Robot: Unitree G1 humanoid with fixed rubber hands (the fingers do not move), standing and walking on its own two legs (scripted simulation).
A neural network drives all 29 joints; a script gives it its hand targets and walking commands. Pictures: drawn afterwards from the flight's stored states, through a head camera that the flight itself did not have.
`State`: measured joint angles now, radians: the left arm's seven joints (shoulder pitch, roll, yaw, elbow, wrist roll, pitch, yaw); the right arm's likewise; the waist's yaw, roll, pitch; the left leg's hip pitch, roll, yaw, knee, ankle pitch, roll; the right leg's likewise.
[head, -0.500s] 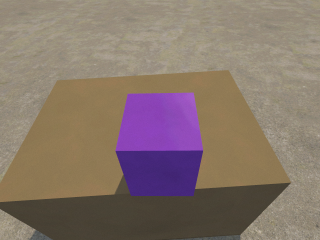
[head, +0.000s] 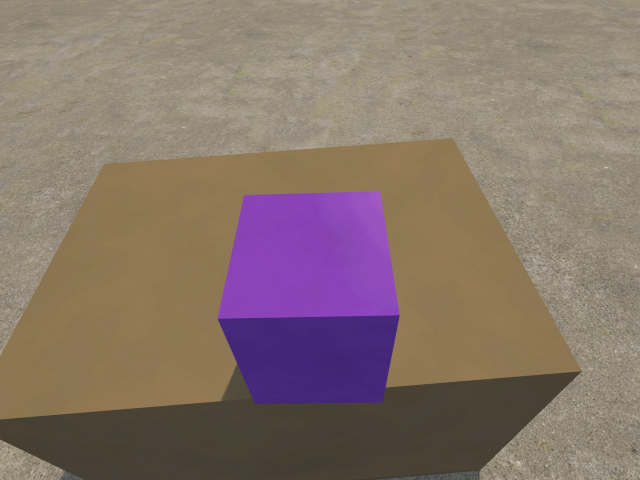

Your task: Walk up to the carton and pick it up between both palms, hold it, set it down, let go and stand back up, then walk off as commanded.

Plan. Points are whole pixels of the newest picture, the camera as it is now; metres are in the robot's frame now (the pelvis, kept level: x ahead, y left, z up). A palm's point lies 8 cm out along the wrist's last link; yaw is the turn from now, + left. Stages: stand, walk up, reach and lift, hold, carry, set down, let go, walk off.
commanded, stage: stand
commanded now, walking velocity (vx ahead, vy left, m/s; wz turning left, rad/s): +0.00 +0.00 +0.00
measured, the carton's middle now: (315, 301) +0.39 +0.05 -0.02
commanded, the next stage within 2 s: walk off in 0.84 s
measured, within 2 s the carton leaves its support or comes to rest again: neither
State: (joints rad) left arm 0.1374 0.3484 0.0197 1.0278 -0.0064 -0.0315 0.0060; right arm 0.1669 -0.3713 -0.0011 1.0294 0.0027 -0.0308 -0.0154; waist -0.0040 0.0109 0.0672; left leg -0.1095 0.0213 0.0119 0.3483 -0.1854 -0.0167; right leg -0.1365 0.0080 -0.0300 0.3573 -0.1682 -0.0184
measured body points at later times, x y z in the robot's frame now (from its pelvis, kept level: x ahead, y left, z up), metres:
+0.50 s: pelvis +0.02 -0.01 +0.00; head +0.03 -0.02 +0.45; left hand +0.10 +0.30 -0.12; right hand +0.09 -0.31 -0.13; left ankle +0.01 +0.13 -0.75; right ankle +0.02 -0.10 -0.75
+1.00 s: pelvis +0.03 -0.02 +0.00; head +0.04 -0.03 +0.45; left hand +0.10 +0.29 -0.12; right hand +0.10 -0.32 -0.13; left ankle +0.01 +0.13 -0.75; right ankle +0.02 -0.10 -0.75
